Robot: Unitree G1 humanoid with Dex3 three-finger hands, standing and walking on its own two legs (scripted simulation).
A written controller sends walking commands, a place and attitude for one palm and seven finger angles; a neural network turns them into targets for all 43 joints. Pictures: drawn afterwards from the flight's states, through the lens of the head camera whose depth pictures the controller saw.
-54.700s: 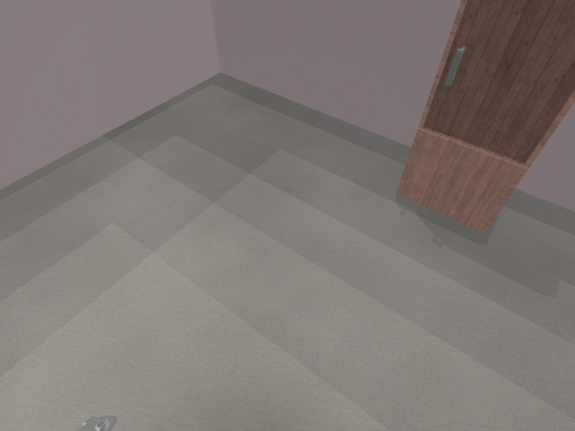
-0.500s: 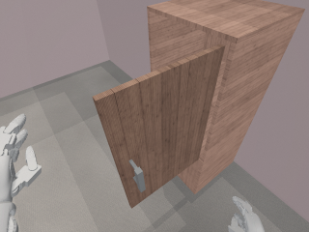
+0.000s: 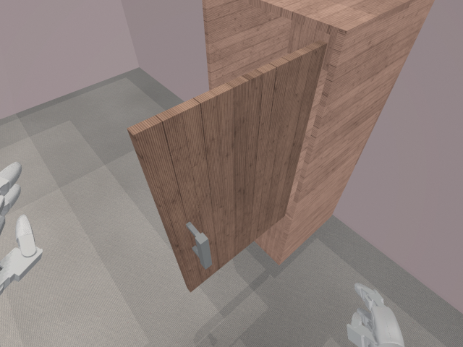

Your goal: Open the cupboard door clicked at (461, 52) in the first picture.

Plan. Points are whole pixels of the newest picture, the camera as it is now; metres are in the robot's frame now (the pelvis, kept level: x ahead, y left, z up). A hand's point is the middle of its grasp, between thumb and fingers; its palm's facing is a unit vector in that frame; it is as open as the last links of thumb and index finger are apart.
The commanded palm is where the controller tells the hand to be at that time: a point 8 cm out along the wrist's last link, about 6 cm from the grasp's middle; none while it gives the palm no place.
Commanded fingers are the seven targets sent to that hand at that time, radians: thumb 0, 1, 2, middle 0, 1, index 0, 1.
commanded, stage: step back with the hand held close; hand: left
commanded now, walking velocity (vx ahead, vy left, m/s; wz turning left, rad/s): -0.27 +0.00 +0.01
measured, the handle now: (198, 245) +0.33 +0.10 -0.07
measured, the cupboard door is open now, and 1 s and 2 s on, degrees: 89 89 89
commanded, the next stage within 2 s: stop stepping back and stand still in 1.02 s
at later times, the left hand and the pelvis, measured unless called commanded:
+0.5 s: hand out of the picture +0.12 +0.29 +0.16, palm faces +0.47 -0.74 -0.48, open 7.4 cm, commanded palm +0.05 +0.32 +0.17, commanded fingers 0.00 0.90 0.90 -0.20 -0.30 -0.20 -0.30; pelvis -0.07 +0.01 -0.01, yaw +3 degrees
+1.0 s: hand out of the picture +0.04 +0.31 +0.17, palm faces +0.49 -0.73 -0.48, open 7.4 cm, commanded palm -0.03 +0.33 +0.17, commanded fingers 0.00 0.90 0.90 -0.20 -0.30 -0.20 -0.30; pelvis -0.15 +0.02 -0.01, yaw +4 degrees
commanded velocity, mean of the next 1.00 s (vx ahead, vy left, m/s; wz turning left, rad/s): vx -0.34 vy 0.00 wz -0.04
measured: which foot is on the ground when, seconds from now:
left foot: down 0.00-1.00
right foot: down 0.00-0.86, up 0.88-1.00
